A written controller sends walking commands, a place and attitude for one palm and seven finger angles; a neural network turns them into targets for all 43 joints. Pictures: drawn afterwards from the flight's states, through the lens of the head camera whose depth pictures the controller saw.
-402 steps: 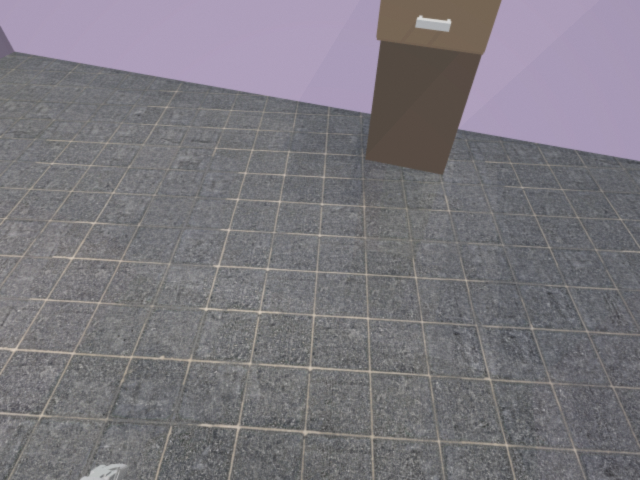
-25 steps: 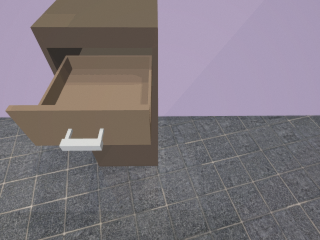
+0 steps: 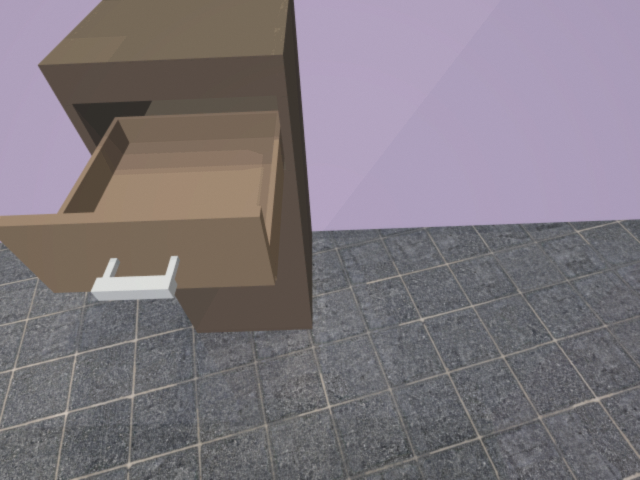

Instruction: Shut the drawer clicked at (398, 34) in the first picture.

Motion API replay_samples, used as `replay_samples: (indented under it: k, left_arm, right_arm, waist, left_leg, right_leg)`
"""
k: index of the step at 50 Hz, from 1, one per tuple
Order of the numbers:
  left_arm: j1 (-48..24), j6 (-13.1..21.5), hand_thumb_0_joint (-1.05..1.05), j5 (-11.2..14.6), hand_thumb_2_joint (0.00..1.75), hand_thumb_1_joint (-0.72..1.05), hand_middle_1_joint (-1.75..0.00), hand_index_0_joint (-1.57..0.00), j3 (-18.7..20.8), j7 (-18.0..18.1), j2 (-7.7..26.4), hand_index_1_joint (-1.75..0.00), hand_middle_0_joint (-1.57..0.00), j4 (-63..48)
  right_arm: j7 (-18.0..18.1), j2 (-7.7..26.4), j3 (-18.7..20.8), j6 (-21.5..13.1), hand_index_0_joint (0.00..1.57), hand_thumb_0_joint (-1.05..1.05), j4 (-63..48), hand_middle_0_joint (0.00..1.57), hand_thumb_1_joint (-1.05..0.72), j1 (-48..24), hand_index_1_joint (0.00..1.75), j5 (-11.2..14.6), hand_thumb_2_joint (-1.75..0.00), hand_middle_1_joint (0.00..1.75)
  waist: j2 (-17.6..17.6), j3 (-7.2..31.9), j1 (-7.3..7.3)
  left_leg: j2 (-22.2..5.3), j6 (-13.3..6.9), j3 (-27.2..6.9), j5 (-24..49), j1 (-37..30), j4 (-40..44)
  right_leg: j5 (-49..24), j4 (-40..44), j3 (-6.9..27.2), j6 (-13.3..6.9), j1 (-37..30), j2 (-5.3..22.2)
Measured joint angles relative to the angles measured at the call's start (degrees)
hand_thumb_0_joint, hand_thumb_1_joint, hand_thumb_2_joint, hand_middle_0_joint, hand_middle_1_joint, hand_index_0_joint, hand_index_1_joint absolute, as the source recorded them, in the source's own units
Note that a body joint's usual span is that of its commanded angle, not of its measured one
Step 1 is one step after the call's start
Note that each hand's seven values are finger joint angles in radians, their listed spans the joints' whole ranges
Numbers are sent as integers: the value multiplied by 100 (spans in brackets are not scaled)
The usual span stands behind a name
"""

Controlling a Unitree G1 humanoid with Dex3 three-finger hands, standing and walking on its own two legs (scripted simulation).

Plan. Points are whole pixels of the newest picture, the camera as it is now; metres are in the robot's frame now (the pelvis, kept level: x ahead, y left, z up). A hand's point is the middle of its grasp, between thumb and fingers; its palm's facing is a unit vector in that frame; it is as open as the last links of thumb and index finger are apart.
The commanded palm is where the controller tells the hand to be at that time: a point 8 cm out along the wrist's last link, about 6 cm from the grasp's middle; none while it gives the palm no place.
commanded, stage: shuffle to correct the standing spot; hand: left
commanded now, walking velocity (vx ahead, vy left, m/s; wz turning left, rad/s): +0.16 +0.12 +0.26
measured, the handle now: (139, 275) +0.37 +0.28 +0.03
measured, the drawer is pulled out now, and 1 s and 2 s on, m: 0.30 0.30 0.30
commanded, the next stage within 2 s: come to a stop and stand still in 0.44 s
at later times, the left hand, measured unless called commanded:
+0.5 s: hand out of the picture +0.04 +0.20 -0.18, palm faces +0.14 -0.97 -0.20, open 7.4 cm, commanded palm none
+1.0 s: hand out of the picture +0.14 +0.22 -0.17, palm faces +0.03 -0.97 -0.25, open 7.3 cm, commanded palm none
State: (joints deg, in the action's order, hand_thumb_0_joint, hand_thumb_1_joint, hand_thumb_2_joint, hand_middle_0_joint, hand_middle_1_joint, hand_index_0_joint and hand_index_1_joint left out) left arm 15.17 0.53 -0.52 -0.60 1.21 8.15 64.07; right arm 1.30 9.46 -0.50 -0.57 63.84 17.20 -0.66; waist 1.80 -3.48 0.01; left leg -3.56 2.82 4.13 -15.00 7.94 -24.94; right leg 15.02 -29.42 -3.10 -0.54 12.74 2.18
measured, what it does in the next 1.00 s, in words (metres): steps on the spot: left foot, then right foot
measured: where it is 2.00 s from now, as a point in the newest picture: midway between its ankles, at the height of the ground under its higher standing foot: outside the picture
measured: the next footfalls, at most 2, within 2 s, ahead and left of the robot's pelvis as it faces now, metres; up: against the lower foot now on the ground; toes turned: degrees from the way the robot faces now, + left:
left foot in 0.58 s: +0.10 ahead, +0.16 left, +0.00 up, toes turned +5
right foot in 0.90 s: +0.14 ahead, -0.06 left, +0.00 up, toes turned -2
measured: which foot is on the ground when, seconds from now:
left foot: down 0.00-0.40, up 0.42-0.56, down 0.58-1.00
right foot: down 0.00-0.58, up 0.60-0.88, down 0.90-1.00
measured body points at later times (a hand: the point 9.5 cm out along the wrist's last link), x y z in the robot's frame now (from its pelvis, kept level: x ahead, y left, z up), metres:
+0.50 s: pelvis +0.05 +0.03 -0.01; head +0.08 +0.02 +0.44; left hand +0.03 +0.25 -0.17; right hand +0.04 -0.19 -0.17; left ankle +0.01 +0.14 -0.71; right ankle +0.01 -0.11 -0.74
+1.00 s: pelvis +0.09 +0.03 -0.01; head +0.12 +0.01 +0.44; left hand +0.14 +0.27 -0.15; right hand +0.13 -0.20 -0.17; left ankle +0.07 +0.15 -0.73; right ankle +0.10 -0.06 -0.74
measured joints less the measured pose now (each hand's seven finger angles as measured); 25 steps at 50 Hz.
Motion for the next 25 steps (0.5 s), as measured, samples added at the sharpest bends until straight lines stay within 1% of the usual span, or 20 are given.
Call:
replay_samples:
  k: [4,6,8,10,11,14,17,18,19,21,23,24,25]
  left_arm:
    - [23,3,1,-13,90,92,-30,-20,17,-13,-3,-30,-21,28]
    - [55,-17,1,-29,90,91,-30,-20,49,-29,-10,-30,-21,-14]
    - [108,-33,1,-43,90,91,-30,-20,95,-44,-23,-30,-21,-77]
    - [177,-43,1,-58,90,91,-30,-20,144,-52,-30,-30,-21,-136]
    - [213,-51,1,-63,90,91,-30,-20,167,-56,-26,-30,-21,-158]
    - [284,-106,1,-74,90,91,-30,-20,221,-83,23,-30,-21,-176]
    - [285,-129,1,-88,90,91,-30,-20,251,-105,71,-30,-21,-203]
    - [270,-102,1,-87,90,91,-30,-20,257,-108,84,-30,-21,-224]
    - [246,-58,1,-85,90,91,-30,-20,267,-110,86,-30,-20,-245]
    - [215,63,1,-78,90,91,-30,-20,286,-104,79,-30,-20,-290]
    - [201,173,1,-98,90,91,-30,-20,310,-74,68,-30,-20,-331]
    - [207,201,1,-117,90,91,-30,-20,320,-52,58,-30,-20,-349]
    - [226,206,1,-132,90,91,-30,-20,326,-33,54,-30,-20,-362]
  right_arm:
    - [-1,4,17,23,19,0,26,20,-91,0,30,-5,-90,30]
    - [-23,16,34,64,19,0,7,20,-91,38,30,-17,-90,30]
    - [-42,36,57,100,19,0,-12,20,-91,87,30,-31,-90,30]
    - [-51,50,81,110,19,0,-31,20,-91,130,30,-39,-90,30]
    - [-52,50,89,100,19,0,-44,20,-91,151,30,-43,-90,30]
    - [-46,14,97,17,19,0,-108,20,-91,242,30,-59,-90,30]
    - [-21,-31,86,-66,19,0,-184,20,-91,385,30,-64,-90,30]
    - [-10,-51,76,-72,19,0,-193,20,-91,422,30,-60,-90,30]
    - [-3,-64,67,-69,19,0,-187,20,-91,447,30,-54,-90,30]
    - [-15,-87,59,-27,19,0,-159,20,-91,451,30,-37,-90,30]
    - [-38,-112,71,43,19,0,-140,20,-91,363,30,-33,-90,30]
    - [-52,-117,84,62,19,0,-154,20,-91,290,30,-23,-90,30]
    - [-70,-119,98,63,19,0,-184,20,-91,207,30,-9,-90,30]
  waist:
    - [-45,16,5]
    - [-54,46,12]
    - [-55,86,41]
    - [-77,121,72]
    - [-108,132,86]
    - [-264,150,103]
    - [-289,151,94]
    - [-272,135,91]
    - [-227,112,98]
    - [-141,93,99]
    - [-146,56,121]
    - [-166,22,147]
    - [-201,-8,171]
  left_leg:
    - [-60,20,-71,-28,39,-67]
    - [-77,-67,-141,-165,139,-263]
    - [-85,-190,-218,-365,256,-505]
    - [-82,-268,-263,-457,322,-658]
    - [-71,-263,-264,-429,321,-674]
    - [24,-55,-190,-484,247,-649]
    - [100,-92,-148,-613,230,-726]
    - [115,-109,-151,-666,234,-780]
    - [111,-116,-170,-734,251,-868]
    - [103,-202,-182,-876,409,-1243]
    - [169,-254,-110,-1314,743,-1956]
    - [213,-274,-68,-1482,898,-2204]
    - [250,-295,-23,-1541,1008,-2248]
  right_leg:
    - [13,10,-75,-52,-23,-53]
    - [71,-48,-137,-69,-13,-67]
    - [135,-102,-189,-75,-1,-83]
    - [196,-157,-212,-66,9,-87]
    - [234,-202,-204,-53,20,-75]
    - [415,-422,-121,-23,79,39]
    - [760,-712,-54,-150,164,88]
    - [669,-716,-31,-173,153,87]
    - [633,-729,-34,-99,132,87]
    - [757,-766,-100,66,89,102]
    - [825,-709,-170,120,-3,178]
    - [816,-643,-187,133,-70,225]
    - [801,-580,-190,155,-134,277]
